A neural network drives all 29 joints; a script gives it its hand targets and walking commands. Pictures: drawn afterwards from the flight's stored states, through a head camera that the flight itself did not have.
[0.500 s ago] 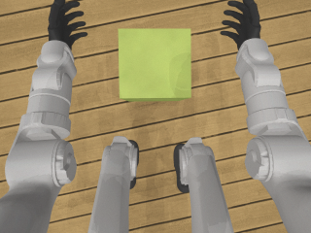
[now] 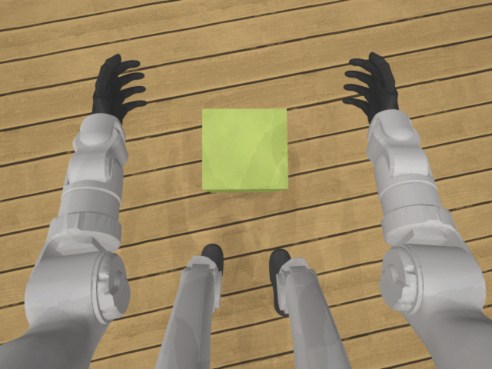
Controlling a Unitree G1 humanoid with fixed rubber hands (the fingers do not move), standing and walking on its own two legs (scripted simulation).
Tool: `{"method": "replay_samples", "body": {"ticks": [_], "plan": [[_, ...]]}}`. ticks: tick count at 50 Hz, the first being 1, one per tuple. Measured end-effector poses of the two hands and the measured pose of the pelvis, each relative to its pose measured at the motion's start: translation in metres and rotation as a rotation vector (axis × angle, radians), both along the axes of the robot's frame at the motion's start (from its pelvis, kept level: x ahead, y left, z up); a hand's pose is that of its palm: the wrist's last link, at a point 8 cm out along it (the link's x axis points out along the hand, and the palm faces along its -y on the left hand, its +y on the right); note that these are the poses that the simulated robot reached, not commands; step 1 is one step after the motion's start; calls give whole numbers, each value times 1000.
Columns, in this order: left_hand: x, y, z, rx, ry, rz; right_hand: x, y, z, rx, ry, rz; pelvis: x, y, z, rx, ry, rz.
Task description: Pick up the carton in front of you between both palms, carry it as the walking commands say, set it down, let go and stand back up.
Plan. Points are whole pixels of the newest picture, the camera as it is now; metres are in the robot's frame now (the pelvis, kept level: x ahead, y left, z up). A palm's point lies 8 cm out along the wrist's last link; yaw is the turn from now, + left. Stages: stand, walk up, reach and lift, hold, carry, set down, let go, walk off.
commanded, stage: let go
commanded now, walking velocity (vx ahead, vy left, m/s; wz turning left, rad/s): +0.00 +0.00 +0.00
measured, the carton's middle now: (244, 156) +0.48 +0.01 -0.52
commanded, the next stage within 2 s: stand in 1.18 s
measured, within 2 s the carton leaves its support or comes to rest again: neither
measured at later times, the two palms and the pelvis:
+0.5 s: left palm (39, 221) +0.33 +0.23 +0.01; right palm (462, 214) +0.34 -0.22 +0.01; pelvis +0.07 +0.00 +0.10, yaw +1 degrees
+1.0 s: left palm out of the picture +0.24 +0.23 +0.07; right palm out of the picture +0.24 -0.24 +0.07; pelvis +0.08 -0.01 +0.14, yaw +1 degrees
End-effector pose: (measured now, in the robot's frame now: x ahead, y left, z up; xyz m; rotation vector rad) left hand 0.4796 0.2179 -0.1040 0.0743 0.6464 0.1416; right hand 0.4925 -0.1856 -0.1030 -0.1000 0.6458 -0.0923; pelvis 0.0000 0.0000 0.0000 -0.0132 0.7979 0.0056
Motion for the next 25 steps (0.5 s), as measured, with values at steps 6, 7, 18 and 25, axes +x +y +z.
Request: {"method": "replay_samples", "body": {"ticks": [6, 7, 18, 25], "plan": [[-34, 6, 19, 57, 68, -49, -35, -6, 20, -60, 62, 31, 16, 1, 31, 1, -55, 2], [-42, 8, 23, 62, 80, -54, -43, -8, 24, -65, 73, 33, 20, 2, 36, 1, -69, 2], [-105, 19, 84, 62, 113, -64, -105, -24, 82, -64, 104, 43, 53, 3, 83, 4, -240, 4], [-152, 16, 116, 59, 128, -66, -153, -32, 114, -59, 117, 38, 68, 2, 105, 10, -372, 3]]}}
